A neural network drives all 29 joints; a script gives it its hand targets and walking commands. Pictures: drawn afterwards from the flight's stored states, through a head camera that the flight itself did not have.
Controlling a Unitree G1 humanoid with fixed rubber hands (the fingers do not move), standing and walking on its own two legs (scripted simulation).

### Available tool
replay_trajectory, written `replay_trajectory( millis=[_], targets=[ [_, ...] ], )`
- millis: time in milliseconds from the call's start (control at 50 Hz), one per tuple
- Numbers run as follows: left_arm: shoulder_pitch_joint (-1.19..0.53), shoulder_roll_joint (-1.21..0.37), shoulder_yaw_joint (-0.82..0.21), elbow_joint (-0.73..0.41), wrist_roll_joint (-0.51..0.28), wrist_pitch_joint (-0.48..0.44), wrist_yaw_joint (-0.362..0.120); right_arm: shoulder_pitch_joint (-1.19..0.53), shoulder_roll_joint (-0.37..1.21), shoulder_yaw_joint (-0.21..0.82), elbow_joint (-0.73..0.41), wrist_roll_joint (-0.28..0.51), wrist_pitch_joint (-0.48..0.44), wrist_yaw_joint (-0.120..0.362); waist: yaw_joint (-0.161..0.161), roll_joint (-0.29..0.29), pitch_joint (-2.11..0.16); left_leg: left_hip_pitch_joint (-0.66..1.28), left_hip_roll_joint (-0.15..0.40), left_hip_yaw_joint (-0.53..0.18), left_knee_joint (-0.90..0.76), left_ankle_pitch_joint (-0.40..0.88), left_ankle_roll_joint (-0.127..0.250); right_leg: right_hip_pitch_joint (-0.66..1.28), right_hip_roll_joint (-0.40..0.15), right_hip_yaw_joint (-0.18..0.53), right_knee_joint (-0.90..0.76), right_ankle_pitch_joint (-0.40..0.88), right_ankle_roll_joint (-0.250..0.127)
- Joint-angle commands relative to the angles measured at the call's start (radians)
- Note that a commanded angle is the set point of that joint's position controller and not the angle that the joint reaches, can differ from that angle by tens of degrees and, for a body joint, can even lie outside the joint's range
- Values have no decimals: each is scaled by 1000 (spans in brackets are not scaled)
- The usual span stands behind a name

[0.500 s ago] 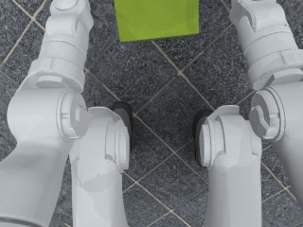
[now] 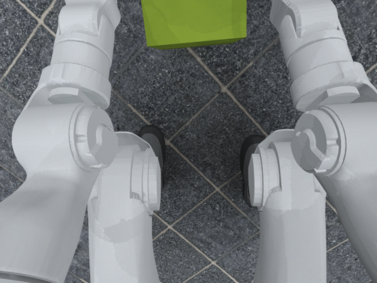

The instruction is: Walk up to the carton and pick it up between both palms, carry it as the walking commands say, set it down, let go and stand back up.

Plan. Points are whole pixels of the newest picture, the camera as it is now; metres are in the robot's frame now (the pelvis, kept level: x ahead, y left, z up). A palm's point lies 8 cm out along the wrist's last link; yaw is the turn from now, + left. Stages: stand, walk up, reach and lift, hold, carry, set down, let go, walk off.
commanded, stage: reach and lift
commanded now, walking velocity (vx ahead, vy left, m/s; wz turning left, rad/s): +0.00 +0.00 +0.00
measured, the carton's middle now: out of the picture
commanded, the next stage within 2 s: none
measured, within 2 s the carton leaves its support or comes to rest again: leaves its support in 0.44 s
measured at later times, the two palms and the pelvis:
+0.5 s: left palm out of the picture +0.55 +0.15 -0.19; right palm out of the picture +0.55 -0.11 -0.20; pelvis +0.01 +0.00 -0.01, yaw +0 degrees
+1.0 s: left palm out of the picture +0.56 +0.16 -0.16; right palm out of the picture +0.55 -0.10 -0.18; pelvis +0.00 +0.00 +0.00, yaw -1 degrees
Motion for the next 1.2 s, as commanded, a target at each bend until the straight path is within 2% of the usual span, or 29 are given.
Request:
replay_trajectory(
  millis=[0,100,200,480,680,860,1020,1180],
  targets=[
    [-307,-691,-161,-87,-5,7,-189,-328,658,142,-96,3,0,179,1,-49,-966,513,-110,158,-91,318,54,341,75,-153,-192,310,-49],
    [-252,-804,-175,-96,2,32,-230,-280,764,144,-126,1,13,221,-1,-39,-936,496,-118,155,-84,350,66,288,79,-160,-182,336,-57],
    [-201,-849,-176,-89,6,43,-247,-265,800,162,-134,15,16,237,15,-47,-939,490,-119,156,-79,391,75,263,81,-161,-177,365,-57],
    [-178,-911,-177,-85,5,65,-261,-329,831,226,-151,77,14,232,48,-71,-961,469,-114,163,-77,398,81,274,85,-157,-178,366,-58],
    [-193,-976,-191,-87,-5,82,-260,-416,857,281,-202,133,12,219,58,-74,-1010,494,-113,165,-78,390,82,317,91,-160,-179,357,-57],
    [-228,-1077,-242,-129,-35,115,-259,-533,915,345,-317,185,16,197,47,-76,-1210,590,-117,171,-84,436,75,431,100,-179,-181,403,-54],
    [-267,-1129,-247,-148,-17,167,-263,-618,937,354,-368,177,52,189,27,-68,-1307,624,-121,180,-123,364,73,457,96,-198,-220,330,-52],
    [-320,-1155,-256,-190,1,206,-258,-699,971,373,-419,188,85,188,32,-61,-1428,674,-122,189,-159,329,76,492,95,-205,-256,297,-48]
  ],
)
